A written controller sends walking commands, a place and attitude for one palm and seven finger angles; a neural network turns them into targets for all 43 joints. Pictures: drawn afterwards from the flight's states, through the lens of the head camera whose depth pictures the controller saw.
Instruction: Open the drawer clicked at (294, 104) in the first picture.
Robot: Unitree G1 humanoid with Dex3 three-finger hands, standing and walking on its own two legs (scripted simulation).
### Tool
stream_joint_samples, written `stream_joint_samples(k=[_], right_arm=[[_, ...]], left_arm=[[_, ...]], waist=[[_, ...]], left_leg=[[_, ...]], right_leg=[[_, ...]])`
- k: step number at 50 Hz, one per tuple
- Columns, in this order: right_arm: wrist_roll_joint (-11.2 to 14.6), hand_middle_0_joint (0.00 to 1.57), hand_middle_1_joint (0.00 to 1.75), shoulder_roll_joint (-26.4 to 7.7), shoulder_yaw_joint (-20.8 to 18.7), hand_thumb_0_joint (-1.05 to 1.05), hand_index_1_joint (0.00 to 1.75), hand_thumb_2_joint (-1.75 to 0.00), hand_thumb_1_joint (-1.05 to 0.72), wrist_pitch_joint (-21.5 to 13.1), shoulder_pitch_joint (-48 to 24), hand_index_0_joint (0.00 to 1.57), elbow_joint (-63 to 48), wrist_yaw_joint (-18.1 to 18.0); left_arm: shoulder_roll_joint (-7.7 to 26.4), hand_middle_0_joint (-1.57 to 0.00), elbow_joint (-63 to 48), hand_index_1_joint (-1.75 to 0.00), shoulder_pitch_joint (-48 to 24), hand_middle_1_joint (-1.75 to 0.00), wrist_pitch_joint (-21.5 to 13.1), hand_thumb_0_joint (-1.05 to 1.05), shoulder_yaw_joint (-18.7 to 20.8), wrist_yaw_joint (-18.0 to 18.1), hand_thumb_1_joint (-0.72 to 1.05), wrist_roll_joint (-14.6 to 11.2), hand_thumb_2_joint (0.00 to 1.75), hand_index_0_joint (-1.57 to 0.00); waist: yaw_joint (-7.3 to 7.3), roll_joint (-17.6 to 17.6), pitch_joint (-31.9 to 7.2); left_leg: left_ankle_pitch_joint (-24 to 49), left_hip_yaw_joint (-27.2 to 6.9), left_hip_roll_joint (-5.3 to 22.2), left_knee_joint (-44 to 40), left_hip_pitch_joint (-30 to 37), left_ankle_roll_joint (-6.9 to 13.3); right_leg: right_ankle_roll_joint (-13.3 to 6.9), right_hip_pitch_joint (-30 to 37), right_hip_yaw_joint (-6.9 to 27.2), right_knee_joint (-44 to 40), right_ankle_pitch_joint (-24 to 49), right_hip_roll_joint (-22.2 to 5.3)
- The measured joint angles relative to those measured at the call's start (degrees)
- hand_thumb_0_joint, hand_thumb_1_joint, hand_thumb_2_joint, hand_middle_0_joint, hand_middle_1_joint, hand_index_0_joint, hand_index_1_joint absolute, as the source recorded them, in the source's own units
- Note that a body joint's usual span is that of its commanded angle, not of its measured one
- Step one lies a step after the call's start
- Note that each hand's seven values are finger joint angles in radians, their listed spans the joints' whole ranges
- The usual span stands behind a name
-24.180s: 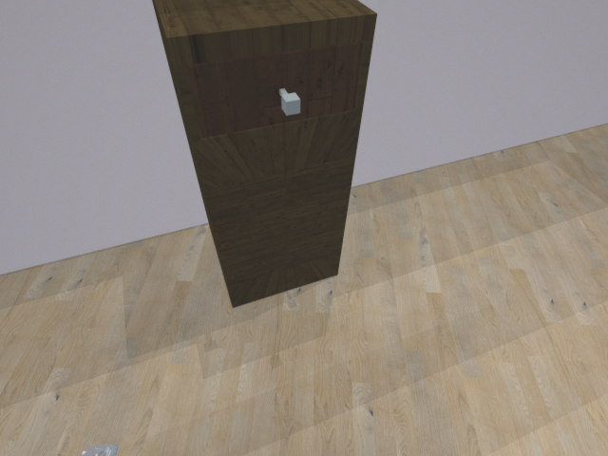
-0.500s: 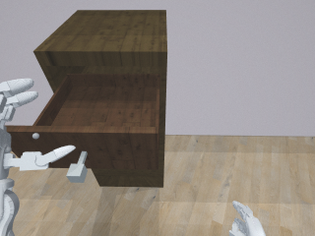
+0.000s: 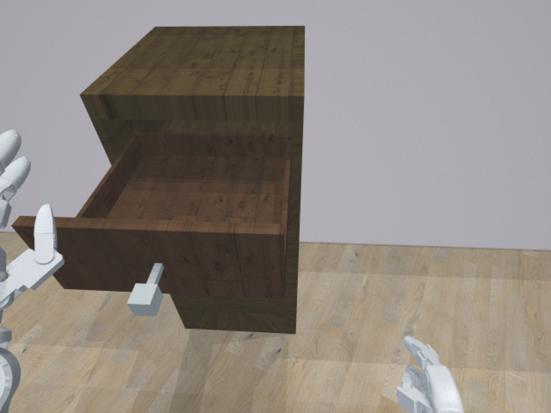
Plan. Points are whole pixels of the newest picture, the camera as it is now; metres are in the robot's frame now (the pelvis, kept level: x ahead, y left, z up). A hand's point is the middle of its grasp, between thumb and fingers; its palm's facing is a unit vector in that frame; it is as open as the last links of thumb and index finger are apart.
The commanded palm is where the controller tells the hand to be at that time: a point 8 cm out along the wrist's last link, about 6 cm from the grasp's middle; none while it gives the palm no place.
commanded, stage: draw the hand back to the body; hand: left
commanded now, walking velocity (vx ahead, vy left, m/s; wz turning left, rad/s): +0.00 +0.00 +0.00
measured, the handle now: (150, 288) +0.26 +0.23 +0.06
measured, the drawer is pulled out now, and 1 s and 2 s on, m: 0.30 0.30 0.30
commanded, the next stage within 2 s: step back with the hand held close in 0.10 s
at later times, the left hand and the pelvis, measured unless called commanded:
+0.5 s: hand (64, 258) +0.19 +0.24 +0.22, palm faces +0.36 -0.79 -0.50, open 7.5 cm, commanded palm +0.11 +0.29 +0.24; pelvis -0.02 +0.02 +0.00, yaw -2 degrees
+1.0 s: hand out of the picture +0.09 +0.27 +0.24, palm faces +0.50 -0.78 -0.38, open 7.4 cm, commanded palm +0.02 +0.32 +0.24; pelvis -0.11 +0.04 -0.02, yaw +0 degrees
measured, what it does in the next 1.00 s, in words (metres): shifts its weight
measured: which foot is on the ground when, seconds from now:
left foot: down 0.00-1.00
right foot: down 0.00-1.00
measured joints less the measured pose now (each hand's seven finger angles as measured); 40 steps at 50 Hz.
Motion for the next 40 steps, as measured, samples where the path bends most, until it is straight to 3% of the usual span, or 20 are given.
stream_joint_samples(k=[12,16,28,34,40], right_arm=[[0.16,0.21,0.3,-0.29,0.1,0.01,0.3,-0.9,-0.9,0.26,0.66,0.21,-0.27,0.17],[0.37,0.21,0.3,-0.74,0.23,0.01,0.3,-0.9,-0.9,1.65,0.66,0.21,-1.84,0.62],[1.05,0.21,0.3,-1.71,-2.68,0.01,0.3,-0.9,-0.9,3.87,1.16,0.2,-5.57,0.28],[0.92,0.2,0.3,-0.96,-2.57,0.01,0.3,-0.9,-0.9,2.52,2.49,0.2,-5.87,0.25],[0.76,0.21,0.3,-0.01,-1.69,0.01,0.3,-0.9,-0.9,0.24,3.45,0.2,-5.45,0.29]], left_arm=[[0.25,-0.21,0.18,-0.31,-0.49,-0.31,-0.08,0.02,0.38,-0.16,0.87,0.12,0.9,-0.21],[2.25,-0.21,-0.4,-0.3,0.57,-0.3,-2.56,0.02,3.56,-0.28,0.88,0.62,0.9,-0.21],[7.5,-0.21,-7.89,-0.3,8.83,-0.3,-3.54,0.02,5.61,0.13,0.88,1.45,0.9,-0.22],[9.26,-0.21,-9.79,-0.3,9.34,-0.3,-5.22,0.02,8.58,1.39,0.88,1.69,0.9,-0.22],[7.14,-0.21,-8.85,-0.3,5.79,-0.3,-6.62,0.02,9.39,2.49,0.88,2.61,0.9,-0.22]], waist=[[-0.41,0.03,0.46],[-1.77,-0.06,-0.62],[-5.2,-2.69,1.03],[-5.09,-3.84,1.43],[-4.44,-3.1,1.45]], left_leg=[[0.4,-0.07,0.22,0.15,-0.52,-0.05],[0.32,-0.09,0.75,1.72,-4.72,0.13],[1.6,2.29,-0.11,3.9,-11.81,1.8],[2.45,2.48,-0.75,5.79,-14.62,2.64],[3.08,1.85,-1.08,8.46,-17.16,2.97]], right_leg=[[-0.08,-0.42,-0.05,-0.07,0.5,0.22],[0.08,-4.17,0.0,0.35,1.11,0.68],[1.73,-13.33,2.18,5.5,1.67,-0.6],[2.23,-16.84,2.28,9.07,1.67,-1.35],[1.91,-19.63,1.91,13.17,0.79,-1.55]])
